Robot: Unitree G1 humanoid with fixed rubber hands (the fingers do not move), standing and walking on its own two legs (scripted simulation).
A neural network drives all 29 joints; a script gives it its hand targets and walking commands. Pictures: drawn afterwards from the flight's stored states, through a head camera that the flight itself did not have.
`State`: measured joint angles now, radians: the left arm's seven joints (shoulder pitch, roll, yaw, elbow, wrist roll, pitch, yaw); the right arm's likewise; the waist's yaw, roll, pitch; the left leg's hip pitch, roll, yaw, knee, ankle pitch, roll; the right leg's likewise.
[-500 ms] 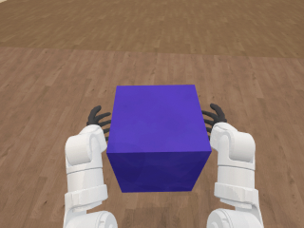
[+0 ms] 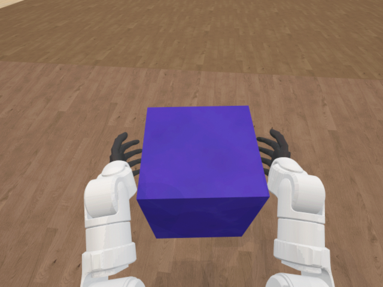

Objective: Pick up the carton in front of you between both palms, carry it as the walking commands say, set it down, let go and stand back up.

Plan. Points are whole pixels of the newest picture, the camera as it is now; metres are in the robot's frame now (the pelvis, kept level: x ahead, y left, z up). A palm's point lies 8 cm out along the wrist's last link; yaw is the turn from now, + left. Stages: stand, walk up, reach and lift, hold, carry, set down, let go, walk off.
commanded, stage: carry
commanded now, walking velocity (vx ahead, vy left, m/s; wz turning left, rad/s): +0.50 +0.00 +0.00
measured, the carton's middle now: (198, 177) +0.35 +0.00 +0.07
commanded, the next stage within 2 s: none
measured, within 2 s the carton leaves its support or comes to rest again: neither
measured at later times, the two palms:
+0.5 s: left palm (125, 106) +0.52 +0.18 +0.14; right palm (244, 99) +0.54 -0.12 +0.15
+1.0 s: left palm (142, 30) +0.85 +0.17 +0.23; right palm (234, 32) +0.85 -0.14 +0.22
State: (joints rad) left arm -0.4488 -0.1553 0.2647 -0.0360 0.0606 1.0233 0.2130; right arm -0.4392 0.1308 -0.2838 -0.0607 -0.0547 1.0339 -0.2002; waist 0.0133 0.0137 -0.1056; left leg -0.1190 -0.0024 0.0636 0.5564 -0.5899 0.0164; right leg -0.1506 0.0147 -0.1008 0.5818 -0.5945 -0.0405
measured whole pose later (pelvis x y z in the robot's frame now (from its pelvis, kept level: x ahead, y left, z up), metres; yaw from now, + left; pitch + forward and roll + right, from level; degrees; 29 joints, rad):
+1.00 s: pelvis +0.52 +0.03 +0.07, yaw -1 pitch +3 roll +2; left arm -0.52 -0.13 0.29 -0.15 0.03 1.12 0.22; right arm -0.56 0.11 -0.28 -0.09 -0.03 1.11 -0.22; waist -0.03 -0.02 -0.09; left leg -0.62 0.01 0.18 0.71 -0.30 0.07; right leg -0.06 -0.04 -0.11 0.56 -0.59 -0.05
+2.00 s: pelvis +1.01 +0.02 +0.16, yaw -1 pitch +3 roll +1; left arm -0.57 -0.12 0.32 -0.10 0.04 1.14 0.20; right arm -0.56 0.14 -0.30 -0.10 -0.05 1.14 -0.21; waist 0.01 -0.03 -0.08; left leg -0.39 -0.02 0.14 0.60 -0.39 0.03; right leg -0.16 -0.05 -0.06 0.49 -0.52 0.00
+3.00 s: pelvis +1.00 +0.00 +0.16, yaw -3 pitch -1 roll +1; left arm -0.43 -0.15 0.30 0.02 0.09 1.01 0.18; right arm -0.45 0.16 -0.29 0.03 -0.09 1.02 -0.19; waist -0.01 -0.02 -0.08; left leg -0.32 0.02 0.15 0.55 -0.36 0.01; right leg -0.10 -0.02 -0.06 0.44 -0.47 -0.02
